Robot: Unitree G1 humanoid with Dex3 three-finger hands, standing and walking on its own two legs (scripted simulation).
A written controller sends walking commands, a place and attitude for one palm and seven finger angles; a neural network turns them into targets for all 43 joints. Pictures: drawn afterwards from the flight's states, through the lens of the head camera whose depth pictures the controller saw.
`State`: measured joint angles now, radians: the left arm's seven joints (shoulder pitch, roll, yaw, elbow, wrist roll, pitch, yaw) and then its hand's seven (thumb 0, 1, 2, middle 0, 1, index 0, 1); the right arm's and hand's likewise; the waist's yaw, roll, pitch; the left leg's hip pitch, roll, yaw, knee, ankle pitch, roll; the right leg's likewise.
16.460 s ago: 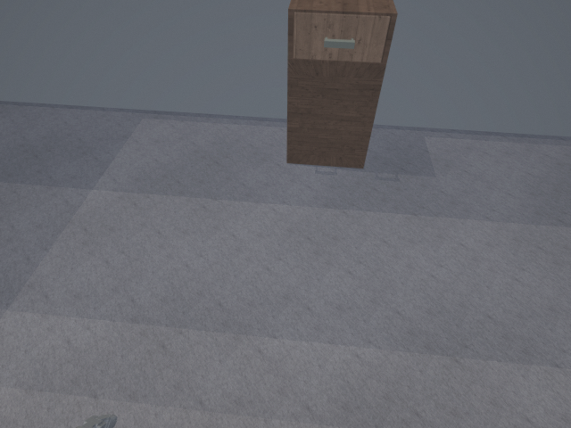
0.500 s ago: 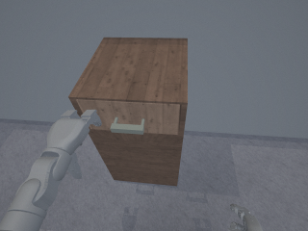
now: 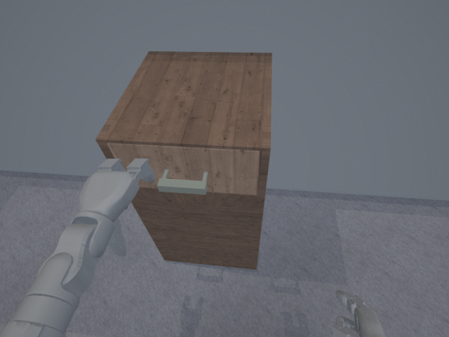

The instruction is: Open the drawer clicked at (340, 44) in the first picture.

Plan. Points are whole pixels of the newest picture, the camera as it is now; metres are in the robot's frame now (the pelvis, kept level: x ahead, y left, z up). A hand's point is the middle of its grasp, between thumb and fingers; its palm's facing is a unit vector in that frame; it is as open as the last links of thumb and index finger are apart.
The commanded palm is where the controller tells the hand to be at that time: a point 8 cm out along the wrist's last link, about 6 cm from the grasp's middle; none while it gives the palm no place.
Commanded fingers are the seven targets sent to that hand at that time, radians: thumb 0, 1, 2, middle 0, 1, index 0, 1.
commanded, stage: move the hooked fingers above the handle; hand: left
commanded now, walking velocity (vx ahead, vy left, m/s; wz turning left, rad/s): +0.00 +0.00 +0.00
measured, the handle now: (184, 179) +0.49 +0.18 -0.09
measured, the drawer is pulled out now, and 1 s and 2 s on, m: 0.00 0.00 0.00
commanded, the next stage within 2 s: none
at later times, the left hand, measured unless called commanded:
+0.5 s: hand (148, 194) +0.37 +0.21 +0.02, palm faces -0.03 -0.08 -1.00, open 13.8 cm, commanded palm +0.35 +0.21 +0.08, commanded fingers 0.00 -0.50 0.30 -0.30 -1.20 -0.30 -1.20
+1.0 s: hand (164, 187) +0.41 +0.19 -0.01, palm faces -0.05 -0.04 -1.00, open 13.8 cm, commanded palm +0.40 +0.19 +0.05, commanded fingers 0.00 -0.50 0.30 -0.30 -1.20 -0.30 -1.20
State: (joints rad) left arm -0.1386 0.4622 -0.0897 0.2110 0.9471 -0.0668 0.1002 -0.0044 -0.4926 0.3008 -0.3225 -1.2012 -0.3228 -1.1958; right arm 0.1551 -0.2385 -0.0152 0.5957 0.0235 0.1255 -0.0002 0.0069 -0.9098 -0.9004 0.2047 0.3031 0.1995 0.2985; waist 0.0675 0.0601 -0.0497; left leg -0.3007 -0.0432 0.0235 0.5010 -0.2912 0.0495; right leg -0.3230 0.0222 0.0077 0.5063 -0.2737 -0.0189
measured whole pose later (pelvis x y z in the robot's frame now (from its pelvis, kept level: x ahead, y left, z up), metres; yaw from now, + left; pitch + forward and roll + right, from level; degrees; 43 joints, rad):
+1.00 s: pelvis +0.00 -0.01 -0.02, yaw -1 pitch +14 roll +0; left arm -0.51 0.38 -0.11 0.79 1.06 -0.07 0.32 0.00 -0.49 0.30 -0.32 -1.20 -0.32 -1.20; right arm 0.26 -0.24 -0.06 0.65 0.02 0.14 0.00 0.00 -0.91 -0.90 0.21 0.30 0.20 0.30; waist -0.03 0.04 -0.13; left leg -0.55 -0.02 0.03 0.68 -0.37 0.04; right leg -0.58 0.04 0.01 0.68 -0.34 -0.04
